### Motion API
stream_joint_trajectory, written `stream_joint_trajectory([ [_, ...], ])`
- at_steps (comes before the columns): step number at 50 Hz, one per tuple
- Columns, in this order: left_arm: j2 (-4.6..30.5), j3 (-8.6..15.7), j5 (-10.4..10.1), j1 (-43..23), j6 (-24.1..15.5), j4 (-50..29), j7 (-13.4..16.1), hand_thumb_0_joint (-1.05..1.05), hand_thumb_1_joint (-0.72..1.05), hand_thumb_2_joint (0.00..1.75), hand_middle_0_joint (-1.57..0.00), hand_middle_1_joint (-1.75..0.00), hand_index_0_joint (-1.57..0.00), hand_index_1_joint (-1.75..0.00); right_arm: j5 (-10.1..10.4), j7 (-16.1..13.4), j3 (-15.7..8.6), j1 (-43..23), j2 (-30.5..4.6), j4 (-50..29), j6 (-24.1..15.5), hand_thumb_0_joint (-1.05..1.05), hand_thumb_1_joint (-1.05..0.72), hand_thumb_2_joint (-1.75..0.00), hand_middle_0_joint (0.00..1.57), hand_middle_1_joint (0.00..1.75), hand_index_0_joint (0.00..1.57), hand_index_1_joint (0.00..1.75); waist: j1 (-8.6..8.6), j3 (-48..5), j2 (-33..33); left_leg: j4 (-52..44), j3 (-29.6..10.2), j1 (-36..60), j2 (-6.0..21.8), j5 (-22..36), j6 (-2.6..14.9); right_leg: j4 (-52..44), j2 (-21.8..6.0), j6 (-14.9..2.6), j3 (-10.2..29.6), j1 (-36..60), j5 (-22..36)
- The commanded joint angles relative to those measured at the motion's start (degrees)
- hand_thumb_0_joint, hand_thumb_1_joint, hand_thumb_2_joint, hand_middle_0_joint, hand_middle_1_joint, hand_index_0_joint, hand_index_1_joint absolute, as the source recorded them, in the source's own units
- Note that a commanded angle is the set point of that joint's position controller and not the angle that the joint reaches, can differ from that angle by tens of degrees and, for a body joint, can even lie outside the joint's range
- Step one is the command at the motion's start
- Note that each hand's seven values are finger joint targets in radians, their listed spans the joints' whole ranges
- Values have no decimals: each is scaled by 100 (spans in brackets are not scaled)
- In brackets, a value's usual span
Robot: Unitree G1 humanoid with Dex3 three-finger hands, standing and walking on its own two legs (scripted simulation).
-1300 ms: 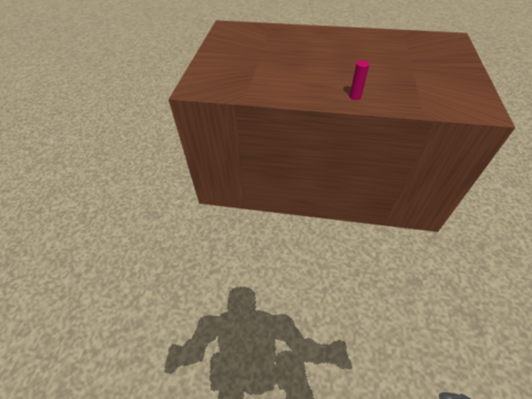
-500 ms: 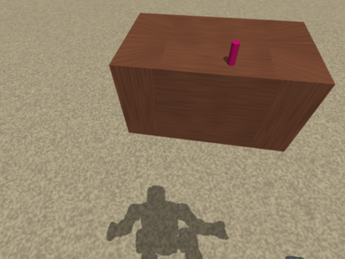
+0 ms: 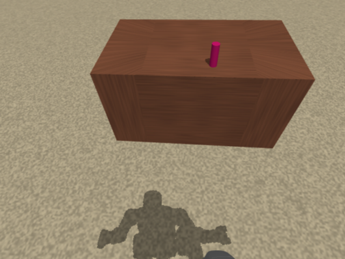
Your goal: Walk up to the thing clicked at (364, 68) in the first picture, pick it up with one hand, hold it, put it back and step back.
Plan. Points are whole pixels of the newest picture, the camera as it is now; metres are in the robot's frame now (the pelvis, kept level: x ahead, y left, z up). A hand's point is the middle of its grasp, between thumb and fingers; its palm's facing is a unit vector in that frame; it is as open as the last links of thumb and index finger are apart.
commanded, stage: walk up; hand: right
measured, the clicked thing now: (214, 55) +1.02 -0.22 -0.12
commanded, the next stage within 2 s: none
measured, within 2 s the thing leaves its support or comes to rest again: neither
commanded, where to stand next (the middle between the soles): +0.65 +0.04 m, yaw -8 degrees
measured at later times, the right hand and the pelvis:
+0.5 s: hand (290, 214) +0.23 -0.32 -0.15, palm faces +0.00 +0.94 -0.33, open 7.4 cm; pelvis +0.17 -0.04 -0.01, yaw -4 degrees
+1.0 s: hand (257, 163) +0.41 -0.28 -0.17, palm faces +0.10 +0.94 -0.32, open 7.4 cm; pelvis +0.40 -0.01 -0.03, yaw -7 degrees
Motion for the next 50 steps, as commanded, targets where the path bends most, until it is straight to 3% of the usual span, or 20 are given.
stream_joint_trajectory([
  [1,968,298,-51,-126,-295,-704,-109,0,90,90,-20,-30,-20,-30,-42,-24,-442,-709,-1709,-748,-90,0,-90,-90,20,30,20,30,200,180,1137,-893,-1014,-335,1402,-1459,908,-640,-356,5,20,-93,334],
  [4,1212,502,-26,1162,-359,-248,19,0,90,90,-20,-30,-20,-30,-32,14,-338,-852,-1332,-944,15,0,-90,-90,20,30,20,30,751,-303,183,1113,-55,-1657,644,-1291,501,-1439,55,72,-251,2290,1559],
  [5,1597,648,-1,1760,-412,-122,117,0,90,90,-20,-30,-20,-30,-20,19,-216,-583,-980,-981,33,0,-90,-90,20,30,20,30,1011,-528,-1112,2734,333,-2457,172,-1737,351,-1779,-104,-2,281,3067,720],
  [6,1881,727,48,1863,-445,-267,199,0,90,90,-20,-30,-20,-30,-9,40,-106,-387,-693,-1067,88,0,-90,-90,20,30,20,30,1004,-331,-1914,3869,58,-3422,-330,-2181,119,-2696,-1102,-271,2237,2899,-1154],
  [7,2019,671,30,1197,-454,-597,190,0,90,90,-20,-30,-20,-30,67,26,-206,-205,-1090,-1018,180,0,-90,-90,20,30,20,30,673,-136,-1321,4401,-457,-3230,-251,-1799,6,-3826,-1992,-761,3992,1907,-2903],
  [8,2182,637,-12,624,-457,-857,175,0,90,90,-20,-30,-20,-30,46,18,-332,-185,-1496,-955,191,0,-90,-90,20,30,20,30,443,429,-1035,4460,-708,-3048,115,-1495,7,-3905,-2135,-1119,4269,1119,-3215],
  [13,1495,474,-182,398,-588,-961,226,0,90,90,-20,-30,-20,-30,154,131,-281,426,-1390,-646,175,0,-90,-90,20,30,20,30,132,513,-569,3949,-773,-2640,471,-92,36,-3461,-1183,-740,1860,848,-507],
  [20,1564,501,-170,813,-678,-1176,244,0,90,90,-20,-30,-20,-30,12,277,-361,-310,-1321,-1213,163,0,-90,-90,20,30,20,30,394,719,-291,2425,-488,-2927,601,396,-275,-3341,-1099,-1008,1177,1003,56],
  [26,1599,470,-165,1043,-640,-1232,295,0,90,90,-20,-30,-20,-30,43,307,-369,-669,-1131,-1500,26,0,-90,-90,20,30,20,30,464,286,-561,1367,-99,-1992,406,617,-6,-2301,-1061,-857,597,1408,2804],
  [29,1402,358,-169,996,-591,-1385,330,0,90,90,-20,-30,-20,-30,-3,211,-538,711,-1433,-1152,-53,0,-90,-90,20,30,20,30,-256,-536,286,743,131,180,-8,510,261,-27,-558,-576,104,874,3591],
  [30,1009,226,-222,1298,-571,-1435,343,0,90,90,-20,-30,-20,-30,-67,139,-680,1455,-1830,-1044,-99,0,-90,-90,20,30,20,30,-592,-970,1247,421,-894,1311,705,-258,599,1584,-131,-355,-90,-219,2717],
  [31,588,139,-317,1583,-574,-1471,350,0,90,90,-20,-30,-20,-30,-39,78,-753,1530,-2171,-1193,-136,0,-90,-90,20,30,20,30,-434,-1161,2185,42,-3493,2075,2117,-440,1068,2502,768,-113,-40,-1694,-503],
  [32,1279,268,-283,1330,-519,-1350,453,0,90,90,-20,-30,-20,-30,180,70,-768,1347,-2158,-1231,-95,0,-90,-90,20,30,20,30,-476,-1159,1444,-166,-3970,1833,2432,-329,1592,2996,412,-270,391,-1801,-725],
  [33,1407,236,-247,1061,-529,-1347,466,0,90,90,-20,-30,-20,-30,248,42,-726,1116,-1993,-1313,-52,0,-90,-90,20,30,20,30,-380,-701,1082,-209,-3515,1085,2392,-72,1626,3260,182,-264,514,-1808,-502],
  [36,1184,235,-341,1207,-523,-1240,304,0,90,90,-20,-30,-20,-30,253,-22,-427,439,-1439,-1548,-95,0,-90,-90,20,30,20,30,34,31,751,-209,-1176,-316,1423,1646,981,2460,-82,-204,563,-1065,347],
  [42,959,246,-230,673,-514,-1481,180,0,90,90,-20,-30,-20,-30,173,-12,-392,614,-1535,-1732,-159,0,-90,-90,20,30,20,30,-83,244,871,-63,-594,-463,1473,2412,1371,293,-343,101,-121,-902,764],
  [45,953,311,-182,783,-581,-1436,189,0,90,90,-20,-30,-20,-30,160,38,-358,500,-1510,-1843,-112,0,-90,-90,20,30,20,30,33,43,943,366,-399,-834,1264,2304,1175,-379,-126,-7,-389,-7,1331],
  [48,1178,472,-165,1609,-630,-1132,271,0,90,90,-20,-30,-20,-30,205,89,-291,251,-1342,-2034,-3,0,-90,-90,20,30,20,30,539,-383,243,1570,-243,-1655,895,856,802,-1050,157,-108,-496,1743,2015],
  [49,1450,586,-136,1950,-654,-1088,329,0,90,90,-20,-30,-20,-30,204,100,-221,347,-1136,-2073,10,0,-90,-90,20,30,20,30,771,-577,-451,2662,103,-2117,499,524,589,-1347,-41,-250,-104,2329,1556],
  [50,1948,726,-84,2122,-700,-1177,392,0,90,90,-20,-30,-20,-30,213,107,-117,793,-754,-2109,40,0,-90,-90,20,30,20,30,733,-759,-1653,4066,288,-2992,-201,-1333,235,-2112,-1567,-753,2344,2682,791],
])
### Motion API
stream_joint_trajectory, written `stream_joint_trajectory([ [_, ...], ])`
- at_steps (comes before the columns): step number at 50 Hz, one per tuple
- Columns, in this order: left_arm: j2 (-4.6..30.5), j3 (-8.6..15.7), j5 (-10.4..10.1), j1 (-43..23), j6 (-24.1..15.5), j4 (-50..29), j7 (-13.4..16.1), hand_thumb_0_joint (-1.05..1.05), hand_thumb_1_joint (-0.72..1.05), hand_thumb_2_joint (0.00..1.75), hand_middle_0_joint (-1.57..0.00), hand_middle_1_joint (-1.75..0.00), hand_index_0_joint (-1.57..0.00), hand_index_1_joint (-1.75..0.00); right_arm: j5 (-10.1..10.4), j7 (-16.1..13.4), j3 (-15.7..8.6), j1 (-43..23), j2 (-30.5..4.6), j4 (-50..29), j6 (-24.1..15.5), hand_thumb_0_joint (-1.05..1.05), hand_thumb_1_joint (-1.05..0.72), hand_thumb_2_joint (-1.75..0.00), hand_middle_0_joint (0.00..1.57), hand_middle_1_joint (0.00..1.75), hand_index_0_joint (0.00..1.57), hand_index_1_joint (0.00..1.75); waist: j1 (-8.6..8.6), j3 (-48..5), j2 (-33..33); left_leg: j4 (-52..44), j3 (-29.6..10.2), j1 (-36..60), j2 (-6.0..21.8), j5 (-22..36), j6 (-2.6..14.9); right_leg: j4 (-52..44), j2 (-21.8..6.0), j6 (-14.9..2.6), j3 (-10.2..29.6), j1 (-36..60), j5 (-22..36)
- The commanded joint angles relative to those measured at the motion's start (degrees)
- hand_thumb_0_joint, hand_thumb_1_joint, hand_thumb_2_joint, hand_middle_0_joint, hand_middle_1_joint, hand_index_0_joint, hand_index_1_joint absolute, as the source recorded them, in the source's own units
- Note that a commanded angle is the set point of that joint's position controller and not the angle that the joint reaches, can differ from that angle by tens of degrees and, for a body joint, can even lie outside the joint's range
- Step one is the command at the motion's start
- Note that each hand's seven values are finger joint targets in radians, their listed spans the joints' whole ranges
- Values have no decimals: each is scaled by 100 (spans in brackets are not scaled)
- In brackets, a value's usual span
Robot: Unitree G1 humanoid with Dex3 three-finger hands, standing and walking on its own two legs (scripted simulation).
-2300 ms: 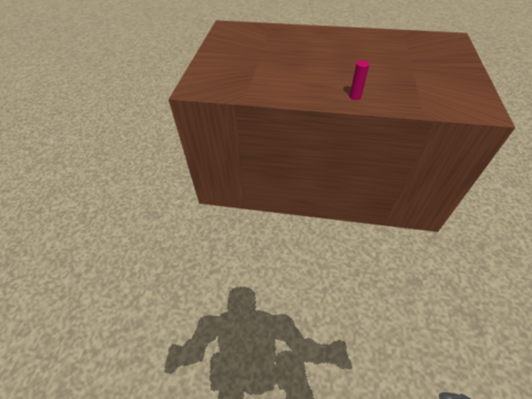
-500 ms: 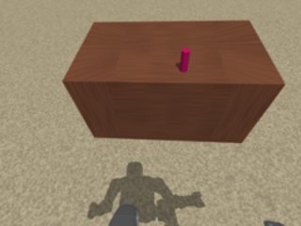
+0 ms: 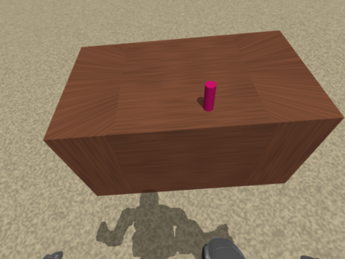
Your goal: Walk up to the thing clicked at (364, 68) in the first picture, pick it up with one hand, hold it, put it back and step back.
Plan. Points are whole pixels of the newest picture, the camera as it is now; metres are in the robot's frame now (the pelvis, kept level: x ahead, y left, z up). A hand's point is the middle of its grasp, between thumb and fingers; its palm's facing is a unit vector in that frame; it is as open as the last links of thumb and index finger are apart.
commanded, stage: walk up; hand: right
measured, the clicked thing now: (209, 96) +0.65 -0.14 -0.09
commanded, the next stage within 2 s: none
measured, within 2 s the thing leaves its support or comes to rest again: neither
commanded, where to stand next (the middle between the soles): +0.24 +0.08 m, yaw -1 degrees
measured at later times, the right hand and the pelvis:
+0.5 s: hand (251, 222) +0.20 -0.18 -0.12, palm faces -0.01 +0.90 -0.43, open 7.4 cm; pelvis +0.13 +0.11 +0.00, yaw +0 degrees
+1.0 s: hand (238, 216) +0.22 -0.16 -0.14, palm faces +0.04 +0.93 -0.37, open 7.4 cm; pelvis +0.17 +0.11 +0.01, yaw -2 degrees
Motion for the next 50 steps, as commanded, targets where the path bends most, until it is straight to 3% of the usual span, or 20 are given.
stream_joint_trajectory([
  [1,2015,664,34,1242,-195,-265,244,0,90,90,-20,-30,-20,-30,-12,-86,-224,184,-864,-609,26,0,-90,-90,20,30,20,30,622,-802,-1186,2824,-763,-2729,-317,-506,120,-2018,-2309,-1103,4049,2353,-1886],
  [2,2056,622,-36,826,-165,-357,250,0,90,90,-20,-30,-20,-30,-56,-113,-348,194,-1227,-549,101,0,-90,-90,20,30,20,30,492,-522,-954,3086,-940,-2757,-65,-623,107,-2096,-2458,-1482,4301,1890,-2654],
  [3,1967,600,-30,629,-157,-400,256,0,90,90,-20,-30,-20,-30,-72,-121,-379,-78,-1320,-497,102,0,-90,-90,20,30,20,30,481,-136,-870,3074,-1103,-2935,101,-550,98,-2209,-2306,-1558,4043,1427,-2741],
  [6,1650,488,-27,307,-166,-408,258,0,90,90,-20,-30,-20,-30,12,-56,-380,141,-1226,-223,105,0,-90,-90,20,30,20,30,248,77,-911,2573,-1174,-2507,278,358,27,-2130,-1493,-1078,2301,805,-1860],
  [9,1616,478,9,303,-203,-432,256,0,90,90,-20,-30,-20,-30,-57,18,-398,256,-1106,-139,137,0,-90,-90,20,30,20,30,217,-131,-1042,2049,-922,-2290,297,750,-104,-1889,-1257,-1111,1518,754,-1030],
  [14,1773,552,73,338,-194,-483,213,0,90,90,-20,-30,-20,-30,-113,121,-431,-325,-1052,-314,81,0,-90,-90,20,30,20,30,386,-232,-1197,596,-639,-1944,381,752,-150,-1708,-1188,-1086,1107,686,-1496],
  [19,1422,309,95,-67,5,-520,200,0,90,90,-20,-30,-20,-30,-93,-75,-507,529,-1109,195,-64,0,-90,-90,20,30,20,30,-226,-623,-480,-514,-78,255,-185,1261,-67,69,-820,-626,517,-521,-983],
  [20,1008,171,103,161,59,-506,195,0,90,90,-20,-30,-20,-30,-119,-157,-558,898,-1316,284,-114,0,-90,-90,20,30,20,30,-375,-777,552,-1247,-839,453,246,462,107,1465,-501,-441,136,-692,-1007],
  [21,526,21,0,486,88,-535,195,0,90,90,-20,-30,-20,-30,-159,-204,-619,766,-1832,139,-167,0,-90,-90,20,30,20,30,-141,-571,1894,-2171,-3320,460,1608,-94,528,2630,364,-46,-47,-1714,-2158],
  [22,1151,185,33,431,144,-368,281,0,90,90,-20,-30,-20,-30,-46,-196,-670,501,-2164,17,-169,0,-90,-90,20,30,20,30,-156,-498,1262,-2588,-4254,-82,2185,-657,1065,2982,242,-127,517,-1608,-2343],
  [23,1435,237,50,326,160,-285,326,0,90,90,-20,-30,-20,-30,4,-201,-667,215,-2195,-14,-138,0,-90,-90,20,30,20,30,-36,-121,1165,-2629,-4350,-505,2333,-1005,1426,3239,-19,-166,705,-1595,-2262],
  [26,1321,251,-59,507,186,88,254,0,90,90,-20,-30,-20,-30,-15,-320,-406,-70,-1472,-46,-242,0,-90,-90,20,30,20,30,191,98,639,-2099,-2245,-495,1302,1843,605,2813,-170,-87,942,-1275,-1341],
  [28,1172,244,-44,578,259,197,205,0,90,90,-20,-30,-20,-30,20,-348,-375,-11,-1472,34,-317,0,-90,-90,20,30,20,30,238,-162,679,-1849,-1803,-494,1208,3023,648,2629,-139,-30,729,-819,-1134],
  [36,797,149,12,-301,480,29,195,0,90,90,-20,-30,-20,-30,44,-570,-264,94,-1340,85,-348,0,-90,-90,20,30,20,30,131,-627,500,-1167,-1132,-30,1418,5740,730,1200,-82,-30,439,-163,-843],
  [40,773,161,21,-519,542,108,162,0,90,90,-20,-30,-20,-30,53,-609,-240,-121,-1333,84,-255,0,-90,-90,20,30,20,30,97,-758,541,-886,-1126,-269,1304,5222,695,617,50,-128,217,420,-874],
  [42,765,168,50,-405,543,183,146,0,90,90,-20,-30,-20,-30,76,-608,-216,-355,-1369,90,-206,0,-90,-90,20,30,20,30,286,-839,467,-708,-1178,-575,1292,4157,684,-169,55,-245,229,992,-510],
  [44,1185,258,110,-354,445,233,156,0,90,90,-20,-30,-20,-30,112,-594,-92,-377,-1031,102,-205,0,-90,-90,20,30,20,30,322,-1078,-463,-160,-819,-1111,780,2726,247,-598,-623,-530,1211,1726,1093],
  [46,1309,234,28,-946,426,152,140,0,90,90,-20,-30,-20,-30,119,-624,-34,-324,-885,343,-185,0,-90,-90,20,30,20,30,160,-1129,-1016,20,-435,-756,-26,760,-39,-763,-1436,-1252,2045,1135,1152],
  [48,1037,120,26,-1233,484,127,108,0,90,90,-20,-30,-20,-30,62,-604,-55,-302,-997,611,-213,0,-90,-90,20,30,20,30,-2,-886,-841,-890,-678,-57,138,647,51,-807,-1060,-776,1507,269,288],
  [50,888,76,35,-1202,500,238,83,0,90,90,-20,-30,-20,-30,16,-544,-62,-720,-1219,666,-259,0,-90,-90,20,30,20,30,144,-642,-563,-1412,-1343,-422,763,820,307,-583,-424,-259,977,348,-280],
])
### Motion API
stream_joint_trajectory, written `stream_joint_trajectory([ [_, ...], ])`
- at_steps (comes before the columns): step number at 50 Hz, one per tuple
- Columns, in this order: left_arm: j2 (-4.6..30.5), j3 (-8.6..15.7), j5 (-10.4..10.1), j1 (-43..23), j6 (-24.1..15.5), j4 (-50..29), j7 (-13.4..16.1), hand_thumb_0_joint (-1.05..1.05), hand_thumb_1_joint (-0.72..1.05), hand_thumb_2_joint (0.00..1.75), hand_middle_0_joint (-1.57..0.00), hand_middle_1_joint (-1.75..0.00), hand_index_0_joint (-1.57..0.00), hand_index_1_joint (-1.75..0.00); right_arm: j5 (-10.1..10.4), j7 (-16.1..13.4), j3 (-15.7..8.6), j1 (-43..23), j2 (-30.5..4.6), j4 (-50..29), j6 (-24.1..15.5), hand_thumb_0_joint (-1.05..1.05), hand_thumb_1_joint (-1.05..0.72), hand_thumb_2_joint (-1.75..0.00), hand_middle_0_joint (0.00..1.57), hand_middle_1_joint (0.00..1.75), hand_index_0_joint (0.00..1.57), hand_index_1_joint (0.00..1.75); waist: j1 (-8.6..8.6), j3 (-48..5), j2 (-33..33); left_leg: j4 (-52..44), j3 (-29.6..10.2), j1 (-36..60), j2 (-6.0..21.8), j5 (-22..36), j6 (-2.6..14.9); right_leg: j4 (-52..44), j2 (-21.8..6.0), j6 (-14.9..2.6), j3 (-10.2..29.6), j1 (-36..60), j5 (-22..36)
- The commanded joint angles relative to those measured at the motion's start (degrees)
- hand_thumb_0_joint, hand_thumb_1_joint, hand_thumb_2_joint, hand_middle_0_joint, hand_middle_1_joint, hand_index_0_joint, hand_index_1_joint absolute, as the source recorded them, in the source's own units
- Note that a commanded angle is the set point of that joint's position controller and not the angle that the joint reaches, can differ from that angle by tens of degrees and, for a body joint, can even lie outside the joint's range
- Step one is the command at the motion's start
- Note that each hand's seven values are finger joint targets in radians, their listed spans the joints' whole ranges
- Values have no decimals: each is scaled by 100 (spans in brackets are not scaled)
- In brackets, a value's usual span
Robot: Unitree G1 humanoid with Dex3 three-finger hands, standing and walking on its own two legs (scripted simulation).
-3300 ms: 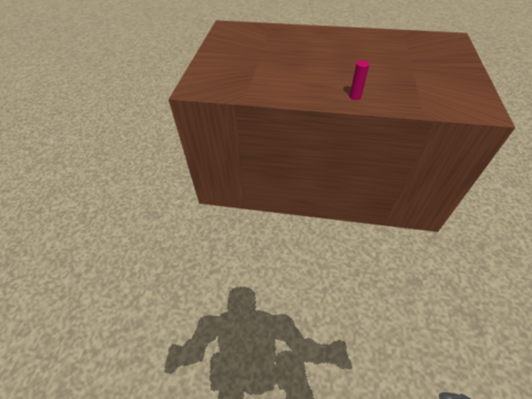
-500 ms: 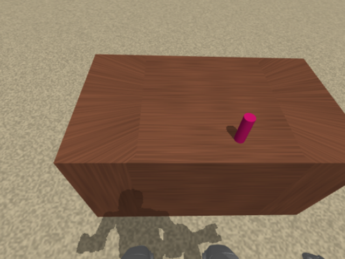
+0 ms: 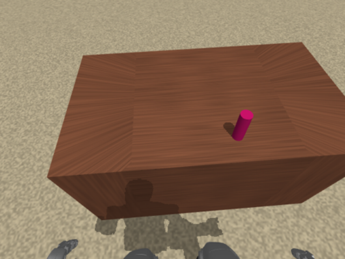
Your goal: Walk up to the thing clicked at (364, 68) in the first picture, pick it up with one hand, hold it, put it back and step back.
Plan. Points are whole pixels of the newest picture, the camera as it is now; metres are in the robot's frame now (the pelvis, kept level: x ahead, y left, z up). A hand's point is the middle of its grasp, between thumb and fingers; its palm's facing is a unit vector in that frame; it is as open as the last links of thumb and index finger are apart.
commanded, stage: walk up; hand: right
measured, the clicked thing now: (241, 126) +0.49 -0.23 -0.10
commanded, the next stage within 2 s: stand in 1.60 s
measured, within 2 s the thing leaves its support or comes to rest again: neither
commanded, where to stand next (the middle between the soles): +0.08 -0.02 m, yaw +1 degrees
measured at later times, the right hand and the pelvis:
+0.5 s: hand out of the picture +0.08 -0.28 -0.13, palm faces -0.03 +0.92 -0.38, open 7.4 cm; pelvis +0.02 -0.02 +0.02, yaw +0 degrees
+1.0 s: hand (291, 257) +0.12 -0.27 -0.12, palm faces +0.01 +0.93 -0.36, open 7.4 cm; pelvis +0.03 -0.01 +0.03, yaw -1 degrees
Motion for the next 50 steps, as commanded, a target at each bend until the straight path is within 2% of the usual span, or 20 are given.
stream_joint_trajectory([
  [1,1222,325,12,-141,-127,-215,31,0,90,90,-20,-30,-20,-30,-73,-35,-322,-154,-1494,-102,-169,0,-90,-90,20,30,20,30,184,-634,-310,-1295,-1372,86,1029,-329,443,-936,-404,-329,721,125,194],
  [2,1240,342,30,-160,-138,-135,28,0,90,90,-20,-30,-20,-30,-83,-20,-286,-202,-1448,-48,-158,0,-90,-90,20,30,20,30,208,-514,-357,-1351,-1266,-156,1007,-386,405,-1095,-391,-371,754,351,-6],
  [5,1251,329,11,-436,-167,-98,-8,0,90,90,-20,-30,-20,-30,-119,-4,-216,-236,-1323,164,-169,0,-90,-90,20,30,20,30,91,-325,-255,-1468,-843,-106,573,-276,156,-1590,-621,-448,1094,315,-67],
  [8,1172,291,-9,-463,-180,42,-12,0,90,90,-20,-30,-20,-30,-119,24,-184,-404,-1263,307,-169,0,-90,-90,20,30,20,30,126,-386,-41,-1552,-782,214,534,-92,124,-1873,-602,-384,1054,299,-173],
  [11,1190,285,7,-556,-195,142,-7,0,90,90,-20,-30,-20,-30,-117,26,-168,-394,-1203,431,-163,0,-90,-90,20,30,20,30,98,-643,-147,-1561,-675,527,545,293,95,-2044,-638,-352,1058,477,-3],
  [12,1192,282,-2,-575,-191,189,-5,0,90,90,-20,-30,-20,-30,-117,25,-161,-446,-1195,461,-152,0,-90,-90,20,30,20,30,113,-573,-145,-1601,-662,544,534,286,83,-2114,-616,-326,1047,417,-81],
  [16,1178,279,1,-579,-187,330,-2,0,90,90,-20,-30,-20,-30,-116,13,-161,-509,-1211,579,-148,0,-90,-90,20,30,20,30,122,-701,-132,-1745,-677,672,609,481,70,-2168,-588,-263,943,621,248],
  [18,1157,277,3,-597,-192,396,-1,0,90,90,-20,-30,-20,-30,-119,8,-153,-535,-1216,623,-145,0,-90,-90,20,30,20,30,118,-787,-93,-1794,-665,728,644,639,68,-2146,-588,-246,893,766,580],
  [21,1145,279,1,-567,-188,487,10,0,90,90,-20,-30,-20,-30,-120,-4,-159,-604,-1223,672,-128,0,-90,-90,20,30,20,30,126,-808,-67,-1809,-661,805,676,818,74,-2187,-566,-225,845,818,778],
  [28,1090,270,-27,-489,-175,649,32,0,90,90,-20,-30,-20,-30,-99,-38,-173,-717,-1254,771,-122,0,-90,-90,20,30,20,30,128,-1023,62,-1900,-668,1106,816,1577,63,-2059,-537,-190,673,1077,1718],
  [33,1073,262,-20,-557,-152,704,49,0,90,90,-20,-30,-20,-30,-99,-54,-188,-797,-1223,830,-86,0,-90,-90,20,30,20,30,94,-895,37,-1989,-663,1056,822,1506,50,-2143,-528,-163,666,1076,1684],
  [39,1045,267,-23,-533,-152,757,58,0,90,90,-20,-30,-20,-30,-98,-62,-193,-844,-1175,863,-93,0,-90,-90,20,30,20,30,106,-933,57,-2091,-644,1184,864,1841,25,-2128,-544,-120,619,1221,1977],
  [46,1054,278,10,-600,-148,762,72,0,90,90,-20,-30,-20,-30,-103,-55,-217,-923,-1152,879,-54,0,-90,-90,20,30,20,30,77,-830,1,-2160,-636,1160,841,1492,27,-2245,-509,-105,626,1155,1645],
  [50,1036,273,13,-586,-155,740,64,0,90,90,-20,-30,-20,-30,-112,-51,-201,-922,-1137,890,-71,0,-90,-90,20,30,20,30,95,-870,110,-2218,-640,1118,846,1516,14,-2231,-541,-108,641,1287,1799],
])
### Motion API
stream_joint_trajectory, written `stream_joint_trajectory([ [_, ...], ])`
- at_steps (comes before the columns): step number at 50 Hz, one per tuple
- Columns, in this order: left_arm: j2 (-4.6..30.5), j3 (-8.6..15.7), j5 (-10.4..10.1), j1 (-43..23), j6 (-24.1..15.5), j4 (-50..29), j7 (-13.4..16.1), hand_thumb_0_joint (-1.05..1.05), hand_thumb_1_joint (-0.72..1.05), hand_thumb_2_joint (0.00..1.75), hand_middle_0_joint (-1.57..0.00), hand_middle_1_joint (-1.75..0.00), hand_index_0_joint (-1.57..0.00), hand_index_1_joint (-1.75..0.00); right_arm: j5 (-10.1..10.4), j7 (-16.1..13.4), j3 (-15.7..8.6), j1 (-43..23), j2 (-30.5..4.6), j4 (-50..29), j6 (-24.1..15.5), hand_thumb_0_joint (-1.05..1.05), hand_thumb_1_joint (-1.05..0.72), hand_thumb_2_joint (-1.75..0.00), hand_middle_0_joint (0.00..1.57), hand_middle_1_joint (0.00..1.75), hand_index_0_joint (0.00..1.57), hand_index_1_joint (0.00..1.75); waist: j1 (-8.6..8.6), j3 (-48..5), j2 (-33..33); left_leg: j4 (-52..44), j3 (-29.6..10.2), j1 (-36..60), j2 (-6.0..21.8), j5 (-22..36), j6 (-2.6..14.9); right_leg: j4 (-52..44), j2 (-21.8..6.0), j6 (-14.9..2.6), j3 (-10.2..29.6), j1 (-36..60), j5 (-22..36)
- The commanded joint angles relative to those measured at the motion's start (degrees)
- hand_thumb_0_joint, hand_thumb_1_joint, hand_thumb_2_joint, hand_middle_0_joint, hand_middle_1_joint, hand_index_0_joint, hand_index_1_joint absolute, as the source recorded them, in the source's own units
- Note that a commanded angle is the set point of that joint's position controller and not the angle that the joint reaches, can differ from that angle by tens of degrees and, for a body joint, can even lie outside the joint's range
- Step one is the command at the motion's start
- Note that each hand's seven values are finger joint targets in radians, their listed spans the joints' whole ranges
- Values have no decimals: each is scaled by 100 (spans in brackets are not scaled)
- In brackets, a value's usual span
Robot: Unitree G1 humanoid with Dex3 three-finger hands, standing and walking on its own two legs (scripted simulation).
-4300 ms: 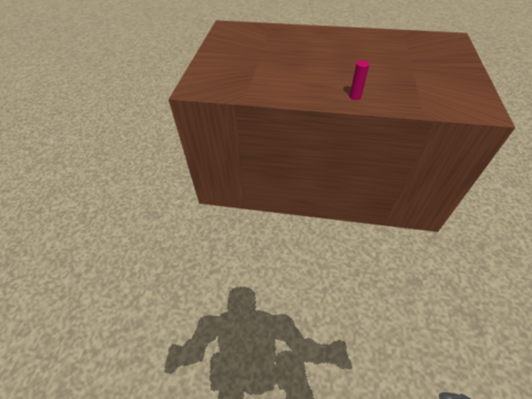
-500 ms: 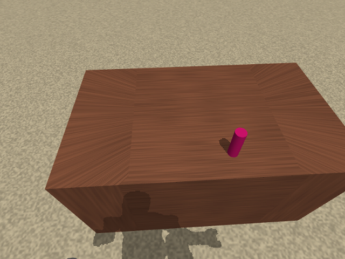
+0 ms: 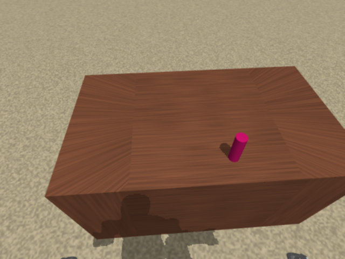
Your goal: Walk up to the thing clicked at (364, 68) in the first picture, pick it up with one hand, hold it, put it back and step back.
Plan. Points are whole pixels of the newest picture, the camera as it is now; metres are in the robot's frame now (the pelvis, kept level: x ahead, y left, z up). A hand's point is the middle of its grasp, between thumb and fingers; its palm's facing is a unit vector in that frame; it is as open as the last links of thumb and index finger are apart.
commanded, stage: walk up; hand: right
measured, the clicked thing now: (237, 148) +0.46 -0.21 -0.12
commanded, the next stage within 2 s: stand in 0.60 s
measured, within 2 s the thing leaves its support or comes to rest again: neither
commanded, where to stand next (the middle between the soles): +0.04 -0.01 m, yaw +2 degrees
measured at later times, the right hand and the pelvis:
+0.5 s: hand out of the picture +0.07 -0.26 -0.15, palm faces +0.01 +0.93 -0.36, open 7.4 cm; pelvis +0.01 +0.00 +0.00, yaw +0 degrees
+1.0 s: hand out of the picture +0.08 -0.25 -0.16, palm faces -0.03 +0.95 -0.32, open 7.4 cm; pelvis +0.00 +0.00 +0.00, yaw +1 degrees
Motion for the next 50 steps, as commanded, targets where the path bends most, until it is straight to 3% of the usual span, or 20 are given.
stream_joint_trajectory([
  [1,1169,241,5,-302,-153,-360,56,0,90,90,-20,-30,-20,-30,-9,-98,-220,-202,-1264,-312,-111,0,-90,-90,20,30,20,30,6,-416,90,-366,-637,47,715,892,149,-223,-759,-61,677,156,1055],
  [15,1176,257,23,-224,-146,-408,67,0,90,90,-20,-30,-20,-30,-15,-90,-240,-196,-1286,-340,-75,0,-90,-90,20,30,20,30,-10,-351,41,-299,-594,95,667,610,176,-318,-696,-64,680,31,740],
  [19,1175,258,14,-247,-153,-415,65,0,90,90,-20,-30,-20,-30,-13,-94,-223,-119,-1268,-306,-91,0,-90,-90,20,30,20,30,-13,-427,49,-315,-615,115,684,898,160,-246,-726,-64,706,156,1133],
  [29,1180,290,21,-197,-139,-424,86,0,90,90,-20,-30,-20,-30,-3,-111,-254,-90,-1280,-332,-65,0,-90,-90,20,30,20,30,-26,-421,36,-283,-583,225,731,1111,161,-185,-715,-90,636,151,1272],
  [30,1093,165,-61,-269,-219,-411,122,0,90,90,-20,-30,-20,-30,13,-70,-173,-269,-1201,-292,-17,0,-90,-90,20,30,20,30,38,-366,345,-302,-621,100,721,1274,123,-278,-871,-79,684,278,1508],
  [33,1167,164,-44,-236,-277,-365,157,0,90,90,-20,-30,-20,-30,21,-46,-163,-238,-1163,-315,22,0,-90,-90,20,30,20,30,-13,-442,160,-340,-619,200,724,1307,115,-264,-874,-65,666,344,1691],
  [40,1184,103,-43,-239,-284,-285,181,0,90,90,-20,-30,-20,-30,21,6,-138,-243,-1203,-229,58,0,-90,-90,20,30,20,30,1,-286,37,-494,-700,216,701,785,100,-485,-827,-11,630,142,921],
  [45,1198,80,-42,-295,-316,-303,187,0,90,90,-20,-30,-20,-30,0,12,-129,-231,-1196,-227,39,0,-90,-90,20,30,20,30,-15,-443,69,-448,-698,264,722,912,133,-436,-897,-32,663,227,1192],
  [50,1213,66,-43,-234,-308,-255,190,0,90,90,-20,-30,-20,-30,6,16,-125,-245,-1191,-215,37,0,-90,-90,20,30,20,30,11,-355,31,-507,-750,271,732,894,122,-457,-859,-12,601,114,1012],
])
